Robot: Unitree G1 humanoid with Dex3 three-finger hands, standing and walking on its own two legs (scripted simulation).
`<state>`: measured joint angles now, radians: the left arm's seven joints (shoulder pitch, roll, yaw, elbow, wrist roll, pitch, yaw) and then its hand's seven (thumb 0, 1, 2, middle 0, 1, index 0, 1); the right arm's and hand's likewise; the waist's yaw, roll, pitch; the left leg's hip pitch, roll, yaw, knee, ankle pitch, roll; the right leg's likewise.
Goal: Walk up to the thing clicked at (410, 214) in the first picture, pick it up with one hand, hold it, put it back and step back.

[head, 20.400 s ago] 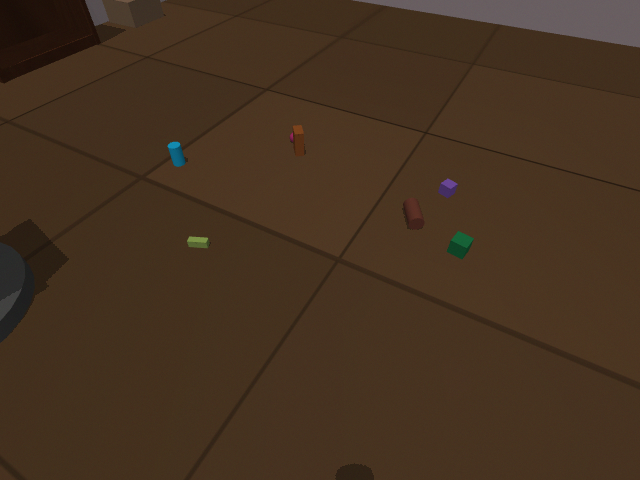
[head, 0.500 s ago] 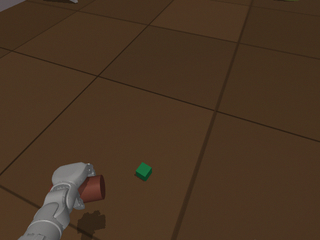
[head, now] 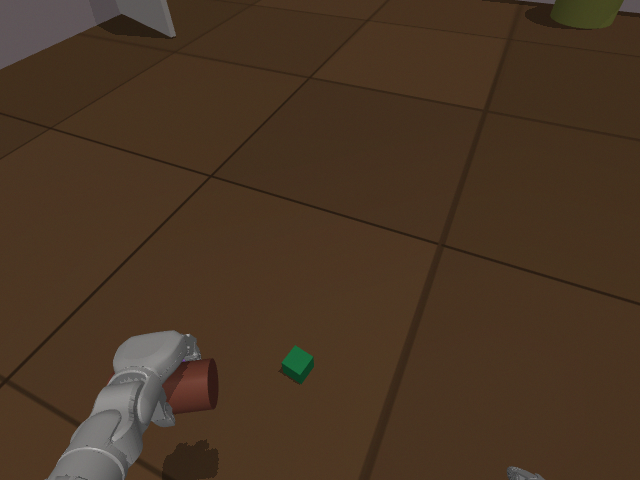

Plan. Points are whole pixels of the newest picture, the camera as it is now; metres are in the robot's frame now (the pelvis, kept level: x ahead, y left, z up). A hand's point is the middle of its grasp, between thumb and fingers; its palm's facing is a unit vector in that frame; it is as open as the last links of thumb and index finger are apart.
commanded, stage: hold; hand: left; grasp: from above
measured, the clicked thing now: (165, 389) +0.31 +0.23 -0.09
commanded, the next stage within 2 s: crouch in 1.46 s
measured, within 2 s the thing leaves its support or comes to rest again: neither
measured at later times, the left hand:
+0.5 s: hand (162, 394) +0.28 +0.22 -0.04, palm faces -0.47 -0.07 -0.88, open 9.7 cm
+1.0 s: hand (162, 389) +0.28 +0.21 -0.03, palm faces -0.46 -0.07 -0.88, open 9.7 cm
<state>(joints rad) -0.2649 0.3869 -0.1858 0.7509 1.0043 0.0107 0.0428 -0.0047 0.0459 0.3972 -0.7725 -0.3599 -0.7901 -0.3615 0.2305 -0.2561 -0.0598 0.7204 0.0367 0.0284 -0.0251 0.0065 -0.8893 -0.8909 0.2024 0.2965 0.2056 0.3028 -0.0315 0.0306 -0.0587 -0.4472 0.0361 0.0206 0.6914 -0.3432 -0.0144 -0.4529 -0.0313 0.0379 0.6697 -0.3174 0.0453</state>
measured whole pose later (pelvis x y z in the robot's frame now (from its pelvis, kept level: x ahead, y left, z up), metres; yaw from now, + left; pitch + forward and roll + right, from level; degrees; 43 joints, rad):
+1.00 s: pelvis -0.01 -0.01 +0.01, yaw +0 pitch +1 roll +0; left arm -0.21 0.38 -0.19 0.61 1.00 0.00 -0.05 0.00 0.06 0.35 -0.79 -0.35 -0.80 -0.35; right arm 0.19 -0.25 -0.04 0.69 0.05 0.05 -0.04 0.01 -0.90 -0.89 0.20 0.30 0.20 0.30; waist 0.01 0.05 -0.02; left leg -0.30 0.04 0.03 0.54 -0.27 -0.02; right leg -0.32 -0.03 0.04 0.56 -0.26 0.03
